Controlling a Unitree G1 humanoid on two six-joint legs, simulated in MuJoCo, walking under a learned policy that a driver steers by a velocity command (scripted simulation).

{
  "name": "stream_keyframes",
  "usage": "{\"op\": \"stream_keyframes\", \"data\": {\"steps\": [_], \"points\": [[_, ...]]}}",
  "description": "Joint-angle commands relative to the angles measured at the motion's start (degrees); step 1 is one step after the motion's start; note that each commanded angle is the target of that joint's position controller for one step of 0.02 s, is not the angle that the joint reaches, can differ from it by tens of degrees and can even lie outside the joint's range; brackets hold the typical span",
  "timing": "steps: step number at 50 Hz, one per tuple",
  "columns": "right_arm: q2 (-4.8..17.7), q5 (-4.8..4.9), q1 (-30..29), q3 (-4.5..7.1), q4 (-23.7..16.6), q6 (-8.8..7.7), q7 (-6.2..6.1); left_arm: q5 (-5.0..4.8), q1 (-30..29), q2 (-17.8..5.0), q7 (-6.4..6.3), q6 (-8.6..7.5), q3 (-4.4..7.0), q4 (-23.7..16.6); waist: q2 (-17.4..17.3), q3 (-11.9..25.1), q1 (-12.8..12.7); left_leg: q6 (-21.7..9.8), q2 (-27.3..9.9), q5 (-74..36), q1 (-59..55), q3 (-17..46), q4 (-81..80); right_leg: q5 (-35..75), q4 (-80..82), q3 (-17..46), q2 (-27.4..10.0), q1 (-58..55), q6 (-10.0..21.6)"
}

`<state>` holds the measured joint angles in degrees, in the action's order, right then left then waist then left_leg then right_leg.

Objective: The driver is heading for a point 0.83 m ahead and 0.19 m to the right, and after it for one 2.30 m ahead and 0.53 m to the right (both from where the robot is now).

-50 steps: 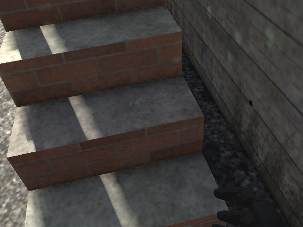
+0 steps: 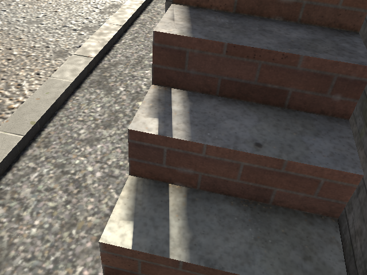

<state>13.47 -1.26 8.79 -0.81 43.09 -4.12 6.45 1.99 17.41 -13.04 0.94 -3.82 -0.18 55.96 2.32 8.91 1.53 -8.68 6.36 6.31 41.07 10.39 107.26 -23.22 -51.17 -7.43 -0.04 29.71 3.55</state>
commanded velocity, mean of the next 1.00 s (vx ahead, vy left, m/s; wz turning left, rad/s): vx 0.50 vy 0.00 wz -0.35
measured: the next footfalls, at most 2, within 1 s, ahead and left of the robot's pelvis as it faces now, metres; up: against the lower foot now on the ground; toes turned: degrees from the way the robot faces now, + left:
left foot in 0.22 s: +0.13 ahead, +0.19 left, +0.00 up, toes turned -1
right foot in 0.54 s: +0.32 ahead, -0.14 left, +0.19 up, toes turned -12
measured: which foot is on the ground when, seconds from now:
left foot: up 0.00-0.20, down 0.22-0.56, up 0.58-1.00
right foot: down 0.00-0.22, up 0.24-0.52, down 0.54-1.00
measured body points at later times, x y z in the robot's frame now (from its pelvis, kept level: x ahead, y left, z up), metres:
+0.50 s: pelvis +0.19 +0.00 +0.06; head +0.20 +0.01 +0.51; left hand +0.51 +0.09 +0.05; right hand +0.09 -0.22 -0.08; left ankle +0.09 +0.19 -0.68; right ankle +0.27 -0.14 -0.43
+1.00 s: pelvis +0.40 -0.10 +0.26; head +0.39 -0.16 +0.71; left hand +0.45 +0.10 +0.13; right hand +0.60 -0.31 +0.22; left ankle +0.56 -0.08 -0.20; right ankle +0.28 -0.13 -0.49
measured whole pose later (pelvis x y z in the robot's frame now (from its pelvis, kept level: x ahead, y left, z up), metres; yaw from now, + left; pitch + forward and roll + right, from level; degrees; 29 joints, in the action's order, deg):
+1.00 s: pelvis +0.40 -0.10 +0.26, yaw -24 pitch +5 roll +7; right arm 1.3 -0.6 -1.8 -9.5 33.4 -8.0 3.3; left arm 1.8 24.3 -6.0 -1.4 0.1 -4.6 58.6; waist 0.4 3.7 0.2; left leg -6.2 1.8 8.0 75.7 -13.3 102.9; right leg -4.6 -17.1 9.7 -0.5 4.2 5.3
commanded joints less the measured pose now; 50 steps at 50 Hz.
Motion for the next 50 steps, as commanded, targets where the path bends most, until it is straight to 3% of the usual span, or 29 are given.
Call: {"op": "stream_keyframes", "data": {"steps": [1, 3, 5, 6, 9, 11, 12, 13, 14, 15, 17, 19, 21, 23, 25, 26, 27, 28, 29, 30, 31, 32, 33, 35, 38, 42, 46, 48, 50], "points": [[-7.2, 0.63, 4.46, -4.09, -2.93, -0.89, 0.02, -0.94, -6.92, 6.13, 2.16, -2.08, -2.22, -0.98, -6.42, -12.18, 6.97, -0.44, -3.48, 0.71, 9.27, -0.17, 2.1, -2.7, 26.01, 16.71, -10.79, 7.89, 9.39], [-5.63, 0.48, 1.74, -4.73, -4.39, -0.53, -1.62, -1.57, -7.86, 3.16, 2.64, -2.5, -1.88, -1.49, -4.39, -11.89, 6.91, 2.25, -5.7, 0.33, 8.56, -3.63, -4.05, -2.32, 27.95, 14.38, -10.11, 10.05, 10.65], [-4.27, -0.03, -2.71, -6.14, -6.23, -0.58, -4.04, -3.64, -9.24, -6.59, 0.48, -1.48, 0.94, -3.86, -0.81, -7.74, 5.61, 5.17, -7.87, 20.28, -11.25, -15.12, -39.59, 1.95, 33.02, 5.88, -5.7, 12.65, 9.37], [-3.55, 1.08, -3.58, -5.26, -5.41, -0.44, -5.11, -4.18, -4.03, -7.34, -0.87, -1.0, 1.73, -3.29, 0.77, -4.96, 2.66, 6.94, -7.05, 20.76, -22.92, -18.02, -51.22, 3.8, 32.35, 7.15, -4.13, 12.72, 10.86], [1.57, 3.64, 6.06, -2.13, 1.45, 0.66, -6.69, -1.86, -1.61, -8.21, -0.93, 0.51, 1.56, -3.9, 4.24, -5.61, 4.98, 8.54, -5.68, 18.13, -30.15, -18.99, -70.47, 1.64, 25.5, 12.36, -5.37, -1.33, 11.69], [2.79, 1.05, 8.98, -0.95, 4.18, -0.55, -5.66, -1.69, -5.29, -4.64, 1.05, 0.38, 0.61, -7.21, -0.24, -7.96, 4.71, 5.32, -13.13, -8.96, -39.89, -9.11, -91.41, 15.55, -2.79, 9.79, 0.7, 0.53, 6.87], [2.77, 0.04, 12.51, -1.77, 6.0, -0.33, -4.99, -1.26, -8.16, -1.58, 1.84, -1.07, 0.16, -8.8, -9.77, -4.57, 3.39, 4.27, -21.59, -50.11, -53.52, -0.76, -80.32, 3.81, -24.76, 8.48, 3.19, 18.72, 4.91], [8.71, -1.31, 21.7, -0.24, 6.67, 0.25, -5.19, -1.95, 1.03, 1.9, 3.03, -3.19, -0.18, -7.32, -21.45, 9.15, 2.23, -4.58, -35.61, -72.73, -66.53, 14.67, -75.15, -2.86, -49.49, 14.74, 8.11, 30.43, 1.39], [8.28, -3.02, 23.37, 0.25, 5.64, 0.55, -5.66, -3.94, 1.84, -0.19, 3.95, -3.24, -0.1, -7.59, -18.12, 14.55, 3.24, -14.3, -41.62, -43.01, -65.37, 23.52, -83.44, -6.28, -70.29, 16.38, 5.85, 35.15, -1.66], [4.48, -3.08, 17.25, -0.42, 7.07, 1.04, -6.39, -6.53, -8.54, 2.56, 3.89, -2.15, -1.09, -11.58, -16.29, 1.89, 1.95, -11.21, -40.33, -18.58, -57.34, 18.99, -89.61, -11.6, -84.36, 14.87, 1.73, 46.98, -2.62], [-3.62, -2.19, 15.38, -1.86, 9.19, 1.38, -7.69, -4.86, -25.8, 7.03, 3.99, -1.6, -3.77, -19.98, -7.6, -9.71, 2.47, -4.01, -33.15, -0.2, -50.59, 8.3, -93.42, -10.58, -86.4, 15.32, -0.37, 56.08, -1.16], [-8.5, -2.84, 16.75, -3.41, 11.39, 0.24, -8.06, -4.91, -28.62, 7.99, 5.07, -1.27, -5.22, -25.15, -6.2, -14.87, 1.23, -0.46, -31.2, -3.69, -48.94, 0.12, -95.01, -14.42, -91.69, 16.11, -0.04, 64.46, 0.75], [-3.95, -2.22, 7.34, -3.37, 9.29, 0.27, -8.03, -5.02, -26.72, 6.43, 6.42, -0.85, -6.43, -30.37, -6.58, -14.76, -5.24, 3.6, -25.88, -4.49, -36.56, -13.24, -99.97, -7.31, -72.36, 13.6, -3.0, 55.91, 1.57], [3.53, -0.81, -5.13, -2.2, 6.99, 0.24, -8.16, -2.22, -23.65, 2.77, 5.76, 0.19, -6.52, -31.8, -6.8, -8.49, -12.48, 3.39, -17.85, -20.25, -7.93, -26.58, -110.8, 5.03, -42.69, 1.55, -2.13, 12.8, 1.78], [13.7, 2.93, 2.3, 0.82, 10.92, -0.72, -6.87, -0.5, -12.85, -1.39, 3.69, 1.52, -3.48, -26.29, -13.74, 7.49, -15.77, 1.89, -21.59, -89.69, -20.02, -25.11, -99.54, 0.4, -41.74, -4.7, 7.04, -15.17, 1.58], [20.04, 2.1, -0.32, 2.19, 9.84, -0.62, -7.03, -0.51, -2.37, -5.25, 3.74, 2.03, -1.47, -22.2, -17.73, 12.32, -20.28, 3.26, -22.84, -102.34, -33.25, -25.59, -88.59, 4.46, -33.9, -2.76, 6.55, -16.24, 1.52], [21.94, 1.74, 0.65, 2.95, 8.45, 0.11, -6.97, -1.48, -1.95, -6.59, 3.65, 2.64, -0.24, -21.0, -17.29, 11.74, -19.59, 4.29, -21.17, -89.54, -43.18, -24.1, -78.23, 5.29, -14.71, 1.5, 6.61, -12.54, 1.76], [18.11, 0.51, 3.67, 3.03, 6.03, 0.17, -7.11, -1.24, -5.63, -9.58, 3.58, 4.04, 1.43, -19.94, -8.23, 6.25, -13.77, 4.52, -18.32, -66.59, -39.61, -20.63, -66.58, 14.05, -3.03, 14.23, 6.19, -12.66, 3.45], [6.38, -2.12, 7.31, 1.69, 4.02, 0.97, -5.97, -1.69, -8.77, -16.8, 1.82, 6.01, 3.25, -18.72, 12.68, 6.06, -3.11, 8.75, -5.03, -2.22, -18.26, -16.34, -37.04, 30.64, 15.07, 45.64, -3.95, -21.51, 9.87], [4.36, -2.02, 5.21, 1.73, 2.82, -0.82, -3.56, -0.32, -5.17, -13.96, 0.39, 6.57, 2.07, -17.56, 13.67, 12.44, -4.49, 8.35, -0.26, 8.7, -9.43, -3.55, -1.82, 18.38, 31.62, 61.0, -9.31, -20.34, 11.04], [0.15, -0.55, 2.77, 1.22, 0.02, -1.9, -1.68, -0.23, -2.03, -7.26, 0.97, 6.11, -0.02, -11.82, 9.79, 6.56, -2.96, 4.73, -0.85, 3.87, -1.56, -0.58, 10.08, -3.57, 33.88, 58.82, -8.36, -12.74, 10.53], [-2.03, -0.71, -3.52, 0.44, -4.32, -2.62, -1.18, -0.88, -0.89, -1.54, 2.16, 4.84, -1.19, -8.51, 5.28, -6.88, -0.81, 2.55, -0.93, 4.76, 9.66, -2.08, 16.31, -13.76, 32.82, 56.08, -6.27, -5.88, 9.04], [-4.05, -0.85, -5.95, -1.04, -6.81, -3.47, -0.8, -1.3, -1.47, 1.83, 3.16, 3.24, -2.09, -6.0, 4.16, -13.31, 1.44, 0.53, -2.4, 7.22, 17.16, -1.67, 22.15, -11.53, 29.62, 49.75, -5.18, -2.79, 6.47], [-7.61, -1.55, -3.32, -4.08, -8.36, -5.78, -0.82, -0.26, -4.0, 4.22, 2.86, 2.28, -2.24, -4.66, 2.37, -10.99, 4.95, -1.5, -4.38, 6.26, 19.74, -2.72, 26.27, 9.23, 26.24, 37.67, -3.21, -4.58, 4.01], [-5.4, 0.03, -4.19, -4.49, -9.36, -6.72, -0.6, 0.34, -5.23, 4.38, 1.83, 1.41, -2.51, -6.16, -5.23, -9.44, 5.32, 0.71, -5.11, 6.7, 31.4, -7.64, 24.24, 13.58, 27.1, 32.13, -4.14, -8.13, 1.95], [-10.18, 0.79, -7.46, -7.08, -12.68, -5.61, -2.41, 0.38, 0.63, 2.62, 1.13, 2.56, -3.34, -4.72, -3.26, -8.16, 3.0, 2.84, -4.87, 3.72, 48.24, -11.64, 38.41, 7.4, 28.57, 31.72, -5.31, -12.95, -0.34], [-12.37, 1.82, -29.36, -9.57, -21.7, -5.52, -3.94, 0.37, 7.12, 1.89, -1.79, 4.1, -3.79, -1.85, 3.27, -10.64, -3.46, 4.49, -5.23, -3.04, 36.14, -23.67, 8.04, 13.85, 44.23, 27.28, -5.17, -0.75, 1.0], [-9.25, 1.29, -16.66, -7.08, -15.96, -5.46, -3.35, 0.47, 3.56, 1.45, -2.48, 3.13, -3.86, -0.9, 5.6, 1.67, 2.19, 1.44, -3.51, -5.14, 7.93, -28.18, -5.53, 54.76, 40.95, 15.4, -3.76, -3.34, 0.02], [-3.07, -0.14, -4.92, -3.41, -11.26, -3.51, -3.57, -1.56, 3.68, -8.82, -4.72, 1.94, -0.99, -1.16, 14.5, 15.44, 8.38, 2.56, -1.13, 10.29, -13.15, -24.12, -20.55, 112.34, 34.93, 14.36, -9.58, -20.08, 2.68]]}}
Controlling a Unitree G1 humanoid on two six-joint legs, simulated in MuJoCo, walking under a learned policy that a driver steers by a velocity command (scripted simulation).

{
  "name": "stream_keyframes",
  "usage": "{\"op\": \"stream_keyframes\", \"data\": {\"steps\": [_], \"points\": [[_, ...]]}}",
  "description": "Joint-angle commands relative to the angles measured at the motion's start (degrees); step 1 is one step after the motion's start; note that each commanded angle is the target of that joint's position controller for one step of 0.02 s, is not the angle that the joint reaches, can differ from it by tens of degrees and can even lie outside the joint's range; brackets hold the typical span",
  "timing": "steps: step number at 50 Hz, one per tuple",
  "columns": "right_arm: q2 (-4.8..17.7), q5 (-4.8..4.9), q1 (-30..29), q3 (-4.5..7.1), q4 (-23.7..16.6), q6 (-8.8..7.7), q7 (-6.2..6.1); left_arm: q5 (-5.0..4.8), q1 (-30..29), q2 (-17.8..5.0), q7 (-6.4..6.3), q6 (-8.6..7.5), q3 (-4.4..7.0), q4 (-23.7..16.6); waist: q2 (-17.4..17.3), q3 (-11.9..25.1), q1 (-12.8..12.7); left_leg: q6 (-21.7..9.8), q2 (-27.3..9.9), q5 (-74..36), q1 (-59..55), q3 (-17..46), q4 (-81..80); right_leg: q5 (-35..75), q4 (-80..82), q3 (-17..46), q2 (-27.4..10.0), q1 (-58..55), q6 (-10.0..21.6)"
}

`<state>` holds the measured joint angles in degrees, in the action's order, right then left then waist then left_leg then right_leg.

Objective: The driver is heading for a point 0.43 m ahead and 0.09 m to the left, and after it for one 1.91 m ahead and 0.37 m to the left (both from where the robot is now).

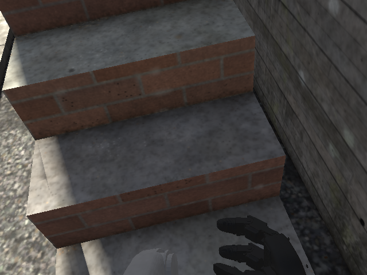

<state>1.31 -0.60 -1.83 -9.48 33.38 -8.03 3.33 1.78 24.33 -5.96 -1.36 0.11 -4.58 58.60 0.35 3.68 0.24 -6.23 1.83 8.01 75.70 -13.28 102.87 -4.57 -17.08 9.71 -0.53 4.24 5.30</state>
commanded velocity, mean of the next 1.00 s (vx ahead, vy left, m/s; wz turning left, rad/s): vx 0.50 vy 0.00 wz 0.33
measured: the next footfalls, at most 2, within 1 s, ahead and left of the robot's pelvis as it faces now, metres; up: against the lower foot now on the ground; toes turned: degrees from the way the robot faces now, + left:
left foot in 0.04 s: +0.16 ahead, +0.06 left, +0.19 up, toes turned +4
right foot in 0.46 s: +0.21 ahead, -0.16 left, +0.19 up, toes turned +9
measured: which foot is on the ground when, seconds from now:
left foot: up 0.00-0.02, down 0.04-0.46, up 0.48-0.72, down 0.74-1.00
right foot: down 0.00-0.08, up 0.10-0.44, down 0.46-0.72, up 0.74-1.00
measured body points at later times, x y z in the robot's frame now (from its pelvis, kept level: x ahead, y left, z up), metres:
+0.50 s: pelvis +0.24 -0.01 +0.17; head +0.25 +0.01 +0.62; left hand +0.43 +0.21 +0.11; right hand +0.37 -0.25 +0.05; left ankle +0.12 +0.08 -0.49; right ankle +0.18 -0.17 -0.56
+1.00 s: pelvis +0.39 +0.07 +0.35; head +0.33 +0.07 +0.79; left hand +0.46 +0.32 +0.25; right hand +0.55 -0.11 +0.22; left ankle +0.39 +0.16 -0.38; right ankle +0.47 -0.08 -0.01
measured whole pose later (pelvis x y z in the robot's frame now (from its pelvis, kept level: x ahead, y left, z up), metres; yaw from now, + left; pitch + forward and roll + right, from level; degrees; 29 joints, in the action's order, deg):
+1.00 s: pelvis +0.39 +0.07 +0.35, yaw +21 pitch +0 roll -3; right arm 9.8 -3.1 15.7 -2.0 54.2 -0.8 3.6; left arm -1.8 8.8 -9.9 2.6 -5.1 -2.5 44.6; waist 0.2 7.7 -2.9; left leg -2.7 -1.1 16.5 21.1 -0.4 37.2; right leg -11.2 -133.6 7.6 7.1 67.8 5.2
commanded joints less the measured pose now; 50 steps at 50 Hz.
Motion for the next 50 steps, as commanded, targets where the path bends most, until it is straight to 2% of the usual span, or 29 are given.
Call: {"op": "stream_keyframes", "data": {"steps": [1, 3, 4, 5, 6, 8, 10, 13, 17, 18, 20, 22, 24, 25, 26, 27, 28, 31, 32, 33, 35, 36, 37, 38, 39, 41, 44, 47, 50], "points": [[13.52, -0.41, 10.11, 7.31, 2.06, 2.2, -0.24, -1.35, -0.89, -17.35, -2.63, -2.05, 3.7, -2.24, 12.37, 19.9, 10.12, 0.96, 4.8, 13.56, -50.15, 0.18, -23.99, 108.68, -4.22, -4.4, -10.21, -3.39, 2.14], [16.52, -0.61, 17.26, 8.84, 7.37, 5.08, 0.41, 0.33, -4.98, -19.04, -2.43, -2.95, 3.93, -4.26, 9.32, 14.56, 12.45, 0.0, 3.6, 15.79, -56.18, 11.16, -51.52, 101.21, -19.5, -1.63, -12.21, -9.69, 6.08], [20.02, -3.33, 23.27, 9.77, 12.14, 5.41, 1.21, 2.48, -3.74, -11.18, -1.43, -3.95, 2.97, -6.19, -10.51, 11.85, 7.95, -7.66, -4.23, -8.99, -67.66, 32.11, -57.25, 51.31, -38.81, -1.18, -3.95, 6.32, 2.41], [15.53, -5.71, 28.82, 9.15, 16.33, 7.1, -0.07, 1.03, -9.61, -6.85, 1.41, -4.69, 2.88, -7.78, -22.33, 12.51, 9.22, -19.86, -13.88, -1.98, -68.0, 63.76, -81.92, -4.76, -76.51, -2.18, 11.71, 23.1, -4.55], [5.98, -5.33, 27.17, 6.8, 19.29, 6.65, -0.7, -1.15, -14.68, -7.03, 5.19, -6.75, 3.27, -11.44, -8.34, 3.1, 5.78, -18.42, -15.2, 25.09, -57.64, 69.8, -86.21, -6.59, -98.47, 6.12, 10.98, 35.32, -2.93], [6.55, -1.51, 16.48, 7.05, 20.37, 4.86, -0.12, -0.61, -21.01, -5.33, 7.39, -8.13, 2.07, -18.89, 3.68, -10.91, -3.64, -12.89, -12.86, 28.91, -45.35, 55.34, -82.54, -5.54, -106.66, 5.57, 7.36, 46.36, -0.4], [3.25, -1.85, 12.3, 6.25, 20.73, 4.74, -0.23, -0.23, -16.26, -3.34, 7.46, -8.52, 0.42, -19.97, 8.32, -9.74, -8.76, -9.02, -8.76, 20.45, -41.21, 38.8, -79.25, -3.21, -105.5, 5.03, 6.06, 47.21, 2.76], [7.96, -0.52, 12.11, 7.02, 19.38, 3.94, -0.58, -0.05, -21.97, -2.21, 6.08, -9.85, -2.18, -25.27, 4.54, -11.31, -8.52, -8.4, -5.95, 8.2, -37.84, 25.41, -85.23, -12.01, -87.08, -6.94, 1.74, 49.94, 1.59], [13.8, 0.95, 17.26, 8.49, 18.34, 5.06, -2.3, 1.14, -24.33, -2.28, 3.32, -9.63, -3.15, -26.21, -4.33, 2.14, -5.08, -8.15, -4.49, -11.37, -41.43, 21.72, -85.86, -5.16, -65.24, -16.48, -1.16, 29.78, -1.98], [16.08, 1.68, 23.2, 9.42, 18.96, 6.69, -2.79, -0.02, -29.91, -2.27, 2.51, -9.49, -3.35, -29.44, -5.56, 1.62, -2.38, -7.87, -4.47, -14.35, -50.86, 24.37, -87.13, -25.09, -56.65, -15.27, -0.57, 33.05, -1.58], [17.26, 0.27, 19.06, 10.13, 15.5, 8.14, -3.98, 0.43, -23.2, -10.3, 4.32, -11.58, -0.23, -27.79, 0.25, 7.58, -6.58, -0.77, 0.58, -49.33, -70.85, 21.97, -72.65, -10.58, -26.51, -16.16, -0.18, 20.23, -2.08], [24.35, -1.24, 18.06, 12.97, 11.42, 8.14, -4.41, -2.06, -18.06, -15.27, 1.34, -8.01, 3.21, -23.87, -9.89, 9.31, -4.99, 0.02, -0.29, -57.98, -82.95, 29.65, -59.03, 6.79, 8.54, -14.31, 0.23, 12.31, -3.1], [14.79, -3.14, 13.31, 11.62, 5.74, 5.32, -1.8, -1.95, -6.53, -13.41, 0.47, -5.92, 2.26, -14.13, 8.85, 2.97, -1.41, 5.66, 9.7, 14.95, -42.17, 21.32, -20.34, 56.84, 6.54, -5.42, -13.97, -17.21, -1.12], [9.94, -0.8, 16.66, 10.48, 5.05, 2.81, -0.1, 3.16, -1.14, -10.57, -1.01, -4.25, 1.74, -11.57, 16.6, 7.35, -0.83, 5.31, 11.32, 33.84, -7.49, 21.63, 12.75, 91.27, -19.63, -0.72, -24.15, -40.29, 3.86], [8.83, 2.66, 13.85, 9.26, 2.81, 1.49, 1.23, 6.36, 2.59, -6.07, -1.98, -3.16, 1.73, -12.09, 13.66, 13.92, -3.17, 4.4, 8.77, 38.61, 7.72, 23.03, 35.05, 85.04, -20.05, -0.95, -28.1, -44.1, 5.91], [7.16, 5.74, 5.85, 7.67, -2.05, 1.29, 1.74, 6.79, 0.59, -5.46, -2.07, -3.51, 2.38, -11.3, 15.13, 9.38, -2.98, 3.81, 3.49, 42.58, 20.94, 23.16, 40.85, 65.04, -16.09, -2.09, -27.67, -45.01, 5.69], [5.21, 6.34, -2.8, 5.77, -6.07, 1.73, 1.89, 4.73, -1.66, -6.64, -1.64, -3.85, 3.29, -9.81, 11.28, 4.55, -2.01, 3.83, -1.32, 44.74, 27.22, 23.23, 40.07, 48.56, -11.34, -2.36, -27.45, -41.08, 5.07], [3.21, 2.88, -15.84, 1.94, -16.87, 3.02, 3.74, -0.23, -14.22, -6.31, -0.87, -4.2, 2.89, -7.05, 2.3, -8.77, 4.98, 5.21, -7.73, 40.57, 12.37, 13.57, 17.22, 23.05, 6.89, -14.35, -18.58, -3.5, -1.74], [7.39, 0.42, -10.61, 1.8, -18.49, 2.7, 4.63, -2.17, -28.64, -10.54, -1.3, -3.89, 3.44, -9.76, 0.28, -5.55, 13.55, 3.59, -6.64, 29.01, -28.2, 7.4, -13.91, 36.36, 13.17, -26.23, -8.1, 26.91, -3.02], [10.59, -0.97, -3.52, 3.51, -14.35, 3.55, 2.63, -4.11, -18.65, -15.74, -1.0, -4.25, 5.52, -7.15, 3.77, 7.53, 12.4, 4.04, 3.8, 13.84, -59.52, 2.21, -14.35, 64.46, 13.02, -21.02, -8.8, 33.55, 2.32], [21.42, -2.54, 31.01, 10.1, 1.12, 5.05, -0.54, -3.55, -27.47, -32.69, 1.45, -6.54, 9.82, -9.91, 13.69, 23.63, 26.13, 4.54, 5.63, 7.58, -78.48, 5.57, -19.71, 120.57, -7.76, -19.87, -14.93, 14.49, 2.74], [24.04, -3.49, 28.2, 11.16, 3.42, 6.47, -2.26, -3.87, -19.81, -27.1, 2.08, -6.99, 9.05, -10.11, 5.76, 20.31, 19.44, 0.3, 6.71, 15.9, -74.64, 14.99, -41.61, 106.22, -26.24, -15.41, -11.24, 10.4, 1.02], [25.03, -0.37, 22.12, 11.42, 6.01, 7.28, -4.2, -1.73, -7.65, -16.28, 3.93, -7.86, 6.79, -9.01, -18.77, 22.66, 5.88, -9.94, -8.75, 16.56, -85.57, 46.56, -64.46, 28.56, -58.08, -10.22, 0.19, 28.96, -3.63], [22.75, -2.1, 17.85, 10.25, 5.3, 7.77, -5.13, 0.25, 0.83, -15.78, 6.82, -9.24, 6.08, -3.45, -30.79, 40.69, 1.93, -13.28, -13.02, 7.26, -88.85, 58.21, -73.12, 6.49, -88.36, 1.62, 5.94, 27.88, -2.28], [17.0, -1.41, 17.93, 8.35, 7.99, 8.39, -2.58, -0.42, -0.84, -13.59, 7.86, -9.73, 6.07, -3.67, -19.83, 34.89, 0.99, -9.12, -10.78, -2.47, -82.54, 45.0, -68.0, 0.86, -94.17, 6.25, 6.26, 29.35, -1.86], [12.27, -0.22, 18.54, 7.49, 14.9, 8.16, 0.46, -0.74, -17.42, -7.06, 7.55, -8.09, 4.06, -12.15, -1.09, 8.29, 0.06, -2.93, -10.12, 25.13, -54.96, 42.06, -74.79, -4.89, -100.31, -1.94, 5.43, 41.57, 1.37], [7.34, -0.82, 12.22, 6.47, 17.19, 7.37, 1.63, -1.95, -15.66, -3.37, 6.84, -7.01, 1.53, -13.8, -3.59, -5.51, -4.83, -1.7, -8.36, 17.28, -47.51, 26.17, -75.86, -10.2, -102.96, 0.52, 6.06, 53.57, 3.25], [5.63, -2.78, 13.98, 6.54, 17.94, 6.47, 1.27, -3.72, -11.45, -4.38, 5.02, -5.33, 2.25, -12.78, -2.71, -3.74, -5.42, -2.88, -14.58, 19.96, -46.4, 27.25, -82.38, -5.82, -116.26, -1.91, 7.75, 60.74, 0.66], [10.0, -3.19, 12.36, 6.64, 18.99, 6.76, 0.53, -4.17, -14.1, -1.46, 2.07, -4.33, 0.73, -15.96, -6.7, -6.42, -5.72, -0.44, -18.34, 23.69, -50.07, 24.72, -84.42, -4.32, -128.84, -1.63, 6.37, 78.56, -1.88]]}}
Velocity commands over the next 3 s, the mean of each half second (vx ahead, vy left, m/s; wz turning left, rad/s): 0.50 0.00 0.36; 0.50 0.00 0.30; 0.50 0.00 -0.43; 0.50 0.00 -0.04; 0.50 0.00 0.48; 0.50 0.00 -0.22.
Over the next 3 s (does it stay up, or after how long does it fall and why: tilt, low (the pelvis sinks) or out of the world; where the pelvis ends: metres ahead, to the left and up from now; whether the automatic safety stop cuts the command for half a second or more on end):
stays up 1.23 0.28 0.92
